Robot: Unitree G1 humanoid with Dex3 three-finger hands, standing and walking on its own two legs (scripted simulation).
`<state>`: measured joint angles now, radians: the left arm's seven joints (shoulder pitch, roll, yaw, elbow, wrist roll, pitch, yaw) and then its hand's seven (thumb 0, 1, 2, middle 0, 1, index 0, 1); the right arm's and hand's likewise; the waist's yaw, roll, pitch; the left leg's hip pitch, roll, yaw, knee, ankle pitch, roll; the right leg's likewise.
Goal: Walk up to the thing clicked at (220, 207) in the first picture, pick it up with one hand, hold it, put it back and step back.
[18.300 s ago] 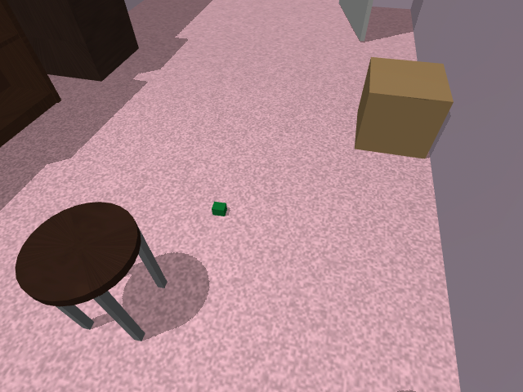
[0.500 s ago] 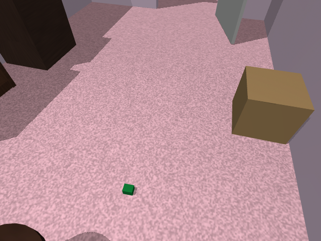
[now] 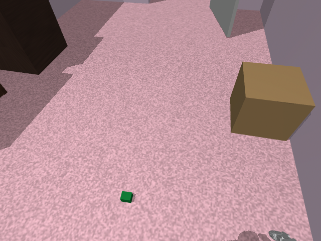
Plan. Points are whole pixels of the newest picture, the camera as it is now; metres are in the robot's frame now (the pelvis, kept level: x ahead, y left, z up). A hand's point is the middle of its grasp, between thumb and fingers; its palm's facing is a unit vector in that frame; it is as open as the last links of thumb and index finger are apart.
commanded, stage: walk up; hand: left
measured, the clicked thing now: (126, 197) +0.48 +0.23 -0.74
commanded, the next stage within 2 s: stand in 1.02 s
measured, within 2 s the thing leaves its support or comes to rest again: neither
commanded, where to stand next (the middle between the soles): +0.10 -0.01 m, yaw +1 degrees
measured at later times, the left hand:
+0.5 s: hand out of the picture +0.09 +0.24 -0.14, palm faces -0.01 -0.95 -0.32, open 7.4 cm
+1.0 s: hand out of the picture +0.09 +0.25 -0.14, palm faces +0.00 -0.94 -0.33, open 7.3 cm
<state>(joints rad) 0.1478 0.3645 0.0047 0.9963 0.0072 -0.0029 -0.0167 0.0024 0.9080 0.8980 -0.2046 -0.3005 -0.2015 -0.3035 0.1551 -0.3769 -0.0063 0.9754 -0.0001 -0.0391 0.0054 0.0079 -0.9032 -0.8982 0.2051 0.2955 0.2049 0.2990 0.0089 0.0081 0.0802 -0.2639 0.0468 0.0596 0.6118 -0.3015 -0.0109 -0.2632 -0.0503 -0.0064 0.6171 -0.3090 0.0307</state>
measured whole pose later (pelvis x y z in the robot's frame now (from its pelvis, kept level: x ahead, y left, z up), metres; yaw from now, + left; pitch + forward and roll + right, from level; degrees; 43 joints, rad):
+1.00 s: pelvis +0.02 +0.00 +0.02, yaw +0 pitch -2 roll +0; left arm 0.09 0.34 0.01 1.15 0.01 0.00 -0.01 0.00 0.91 0.90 -0.20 -0.30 -0.20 -0.30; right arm 0.08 -0.35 -0.01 1.15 -0.01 -0.02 0.01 0.01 -0.90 -0.90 0.20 0.30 0.20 0.30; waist 0.01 0.00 0.04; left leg -0.12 0.04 0.06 0.32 -0.17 -0.02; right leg -0.11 -0.04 -0.03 0.32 -0.18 0.03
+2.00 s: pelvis +0.02 +0.00 +0.02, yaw +1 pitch -2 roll +0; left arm 0.12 0.35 0.00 1.13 0.01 -0.01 0.00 0.00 0.91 0.90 -0.20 -0.30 -0.20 -0.30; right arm 0.10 -0.35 0.00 1.14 -0.01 -0.01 0.01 0.01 -0.90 -0.90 0.20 0.30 0.20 0.30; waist 0.00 0.00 0.04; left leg -0.11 0.05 0.05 0.31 -0.17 -0.03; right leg -0.09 -0.04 -0.03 0.31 -0.18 0.03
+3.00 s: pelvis +0.03 +0.00 +0.02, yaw +1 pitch -1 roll +0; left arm 0.12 0.35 0.00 1.13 0.02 0.00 0.00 0.00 0.91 0.90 -0.20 -0.30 -0.20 -0.30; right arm 0.10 -0.35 -0.01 1.14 -0.02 -0.01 0.01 0.01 -0.90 -0.90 0.20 0.30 0.20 0.30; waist 0.00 0.00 0.04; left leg -0.10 0.04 0.05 0.31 -0.18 -0.02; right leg -0.09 -0.05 -0.03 0.30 -0.19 0.03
